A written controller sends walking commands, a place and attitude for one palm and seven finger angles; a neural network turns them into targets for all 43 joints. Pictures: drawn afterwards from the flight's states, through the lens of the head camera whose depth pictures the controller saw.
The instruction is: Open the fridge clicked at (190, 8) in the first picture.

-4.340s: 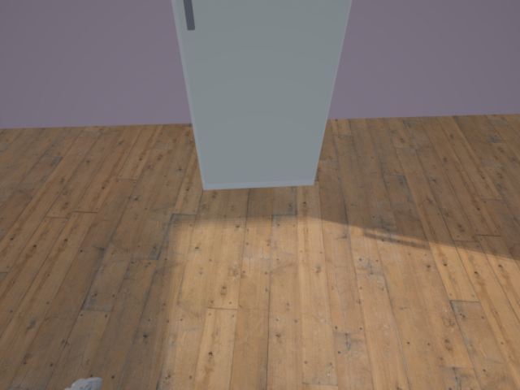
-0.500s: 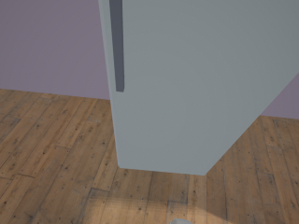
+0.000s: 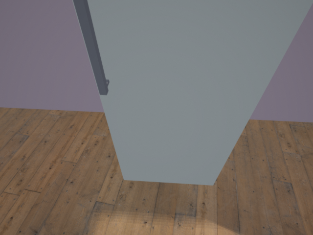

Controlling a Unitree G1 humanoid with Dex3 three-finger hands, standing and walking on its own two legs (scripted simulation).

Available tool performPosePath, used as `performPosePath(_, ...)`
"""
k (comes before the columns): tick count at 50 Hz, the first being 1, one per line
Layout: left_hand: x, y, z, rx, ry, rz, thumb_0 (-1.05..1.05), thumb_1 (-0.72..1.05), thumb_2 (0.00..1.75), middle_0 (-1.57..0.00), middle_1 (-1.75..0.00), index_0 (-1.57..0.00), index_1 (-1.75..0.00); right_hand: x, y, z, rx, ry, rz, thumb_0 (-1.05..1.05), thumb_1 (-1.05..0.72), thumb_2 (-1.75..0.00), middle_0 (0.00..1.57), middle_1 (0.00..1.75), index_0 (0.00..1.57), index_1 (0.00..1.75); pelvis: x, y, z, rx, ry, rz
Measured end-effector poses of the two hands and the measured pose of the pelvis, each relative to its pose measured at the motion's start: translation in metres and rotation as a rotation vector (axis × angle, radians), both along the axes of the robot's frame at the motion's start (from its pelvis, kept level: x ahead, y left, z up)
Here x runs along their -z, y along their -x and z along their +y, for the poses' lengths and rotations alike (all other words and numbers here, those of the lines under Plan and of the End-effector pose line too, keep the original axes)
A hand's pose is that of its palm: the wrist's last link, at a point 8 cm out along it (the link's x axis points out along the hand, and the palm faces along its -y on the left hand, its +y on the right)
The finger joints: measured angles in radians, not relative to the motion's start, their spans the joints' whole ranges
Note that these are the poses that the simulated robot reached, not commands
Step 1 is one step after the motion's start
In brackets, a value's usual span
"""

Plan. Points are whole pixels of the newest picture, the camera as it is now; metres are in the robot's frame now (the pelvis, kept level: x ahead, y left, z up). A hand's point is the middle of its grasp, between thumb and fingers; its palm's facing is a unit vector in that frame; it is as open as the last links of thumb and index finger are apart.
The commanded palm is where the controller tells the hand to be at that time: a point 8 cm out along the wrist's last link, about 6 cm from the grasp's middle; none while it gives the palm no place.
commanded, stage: come to a stop and stand still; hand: left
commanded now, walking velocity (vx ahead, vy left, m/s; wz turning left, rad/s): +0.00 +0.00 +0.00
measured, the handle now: (93, 39) +0.53 +0.19 +0.25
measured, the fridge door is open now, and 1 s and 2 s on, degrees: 0 0 0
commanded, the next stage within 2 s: look again from close up in 1.32 s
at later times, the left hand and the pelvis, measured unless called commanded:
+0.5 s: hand out of the picture -0.03 +0.18 -0.18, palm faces +0.04 -0.98 -0.17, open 7.4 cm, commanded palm none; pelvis -0.01 +0.02 +0.00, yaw +0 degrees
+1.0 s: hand out of the picture +0.01 +0.21 -0.17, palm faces +0.01 -0.98 -0.21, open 7.4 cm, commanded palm none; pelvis +0.00 +0.03 +0.00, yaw -1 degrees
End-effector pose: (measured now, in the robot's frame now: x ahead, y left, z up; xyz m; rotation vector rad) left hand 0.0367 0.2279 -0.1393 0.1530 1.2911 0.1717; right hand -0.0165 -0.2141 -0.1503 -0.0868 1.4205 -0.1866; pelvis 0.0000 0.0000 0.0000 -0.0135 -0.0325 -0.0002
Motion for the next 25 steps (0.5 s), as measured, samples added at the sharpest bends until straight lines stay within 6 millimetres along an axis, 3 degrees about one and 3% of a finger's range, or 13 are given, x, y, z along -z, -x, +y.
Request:
performPosePath(15, 0.001, 0.079, -0.024, -0.052, 0.059, 0.161, 0.00, 0.91, 0.90, -0.20, -0.30, -0.20, -0.30, -0.007, 0.008, 0.003, -0.036, -0.014, 0.005, 0.01, -0.91, -0.90, 0.20, 0.30, 0.20, 0.30, -0.008, 0.011, -0.005, 0.005, -0.015, -0.008)
performPosePath(20, 0.006, 0.088, -0.020, -0.032, 0.055, 0.145, 0.00, 0.91, 0.90, -0.20, -0.30, -0.21, -0.30, -0.002, 0.005, 0.004, -0.046, -0.003, -0.035, 0.01, -0.91, -0.90, 0.20, 0.30, 0.20, 0.30, 0.000, 0.015, 0.006, -0.006, 0.017, 0.003)
performPosePath(25, 0.006, 0.076, -0.001, -0.023, 0.039, 0.104, 0.00, 0.90, 0.90, -0.20, -0.30, -0.21, -0.30, -0.002, 0.001, 0.017, -0.056, -0.004, -0.084, 0.01, -0.91, -0.90, 0.19, 0.30, 0.20, 0.30, 0.001, 0.015, 0.018, -0.007, -0.002, -0.004)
